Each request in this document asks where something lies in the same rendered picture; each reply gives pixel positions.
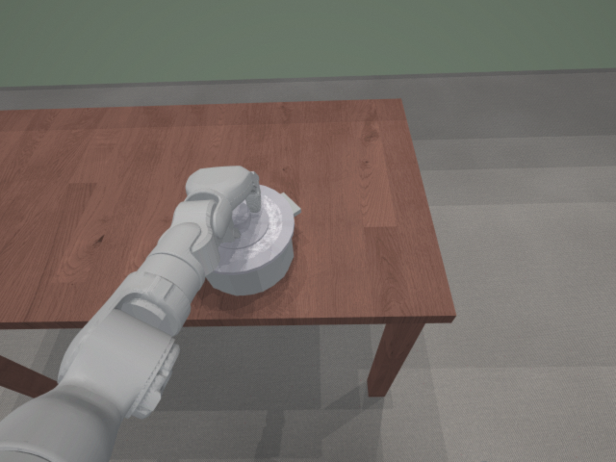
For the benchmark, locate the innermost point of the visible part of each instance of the robot left upper arm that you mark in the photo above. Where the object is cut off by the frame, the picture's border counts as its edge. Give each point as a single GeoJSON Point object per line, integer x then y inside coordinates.
{"type": "Point", "coordinates": [121, 370]}

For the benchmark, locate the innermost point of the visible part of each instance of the lid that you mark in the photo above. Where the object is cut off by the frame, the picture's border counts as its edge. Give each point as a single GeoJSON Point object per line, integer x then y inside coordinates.
{"type": "Point", "coordinates": [263, 240]}

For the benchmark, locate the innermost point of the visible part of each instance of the knob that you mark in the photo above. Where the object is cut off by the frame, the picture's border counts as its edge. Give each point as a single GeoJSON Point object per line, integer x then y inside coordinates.
{"type": "Point", "coordinates": [241, 216]}

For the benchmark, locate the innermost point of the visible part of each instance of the left robot forearm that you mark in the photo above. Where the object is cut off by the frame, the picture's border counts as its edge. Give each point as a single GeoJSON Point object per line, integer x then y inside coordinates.
{"type": "Point", "coordinates": [161, 291]}

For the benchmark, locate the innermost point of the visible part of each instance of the table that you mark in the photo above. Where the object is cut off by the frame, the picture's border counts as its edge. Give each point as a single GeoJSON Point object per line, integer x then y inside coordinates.
{"type": "Point", "coordinates": [86, 194]}

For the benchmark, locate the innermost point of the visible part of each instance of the pot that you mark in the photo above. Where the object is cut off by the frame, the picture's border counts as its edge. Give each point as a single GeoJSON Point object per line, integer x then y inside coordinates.
{"type": "Point", "coordinates": [259, 280]}

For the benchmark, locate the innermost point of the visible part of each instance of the robot left hand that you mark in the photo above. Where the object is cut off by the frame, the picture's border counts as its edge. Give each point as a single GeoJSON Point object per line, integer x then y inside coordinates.
{"type": "Point", "coordinates": [236, 183]}

